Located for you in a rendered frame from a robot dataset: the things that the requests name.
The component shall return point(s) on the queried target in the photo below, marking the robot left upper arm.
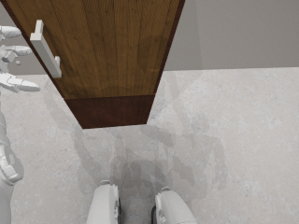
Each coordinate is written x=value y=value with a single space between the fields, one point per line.
x=11 y=171

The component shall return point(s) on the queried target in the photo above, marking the right robot thigh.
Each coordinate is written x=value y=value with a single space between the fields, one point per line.
x=175 y=211

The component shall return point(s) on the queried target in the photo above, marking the robot thigh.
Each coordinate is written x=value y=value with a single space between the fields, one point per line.
x=175 y=211
x=105 y=202

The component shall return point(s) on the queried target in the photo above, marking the handle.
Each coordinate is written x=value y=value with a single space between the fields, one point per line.
x=43 y=50

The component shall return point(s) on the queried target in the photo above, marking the left robot forearm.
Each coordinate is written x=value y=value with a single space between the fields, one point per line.
x=3 y=129

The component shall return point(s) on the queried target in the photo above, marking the left robot hand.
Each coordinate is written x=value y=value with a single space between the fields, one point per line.
x=8 y=81

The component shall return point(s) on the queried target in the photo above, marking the cupboard door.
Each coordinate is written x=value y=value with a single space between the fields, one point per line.
x=107 y=48

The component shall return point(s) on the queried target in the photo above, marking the left robot thigh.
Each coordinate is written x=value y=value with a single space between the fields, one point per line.
x=105 y=202

